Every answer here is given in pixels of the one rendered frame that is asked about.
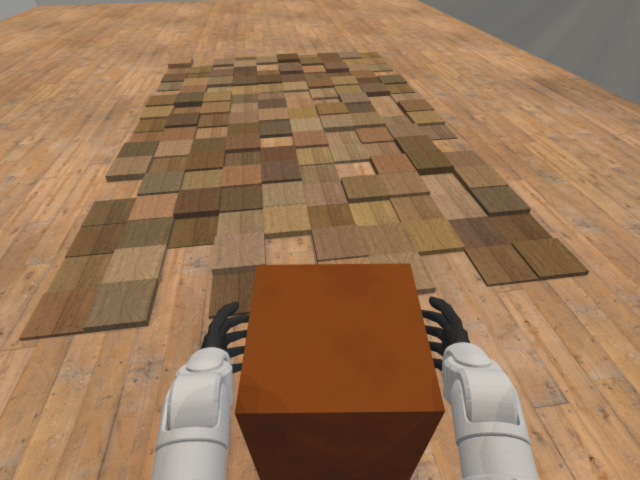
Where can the robot right hand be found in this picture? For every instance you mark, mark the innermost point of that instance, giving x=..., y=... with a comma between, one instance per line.
x=452, y=332

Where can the robot left forearm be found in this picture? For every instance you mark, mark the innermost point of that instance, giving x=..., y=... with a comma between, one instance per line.
x=194, y=425

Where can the carton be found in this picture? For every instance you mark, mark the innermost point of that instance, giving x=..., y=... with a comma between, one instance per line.
x=338, y=380

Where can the robot right forearm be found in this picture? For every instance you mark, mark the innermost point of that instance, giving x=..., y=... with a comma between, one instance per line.
x=489, y=424

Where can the robot left hand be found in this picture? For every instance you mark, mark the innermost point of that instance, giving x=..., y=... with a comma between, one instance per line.
x=217, y=337

